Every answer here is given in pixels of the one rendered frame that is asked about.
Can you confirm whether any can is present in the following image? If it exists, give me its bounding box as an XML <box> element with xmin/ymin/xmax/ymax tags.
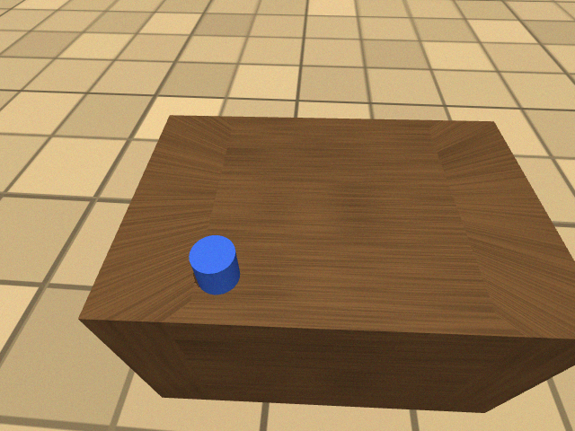
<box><xmin>189</xmin><ymin>235</ymin><xmax>240</xmax><ymax>295</ymax></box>

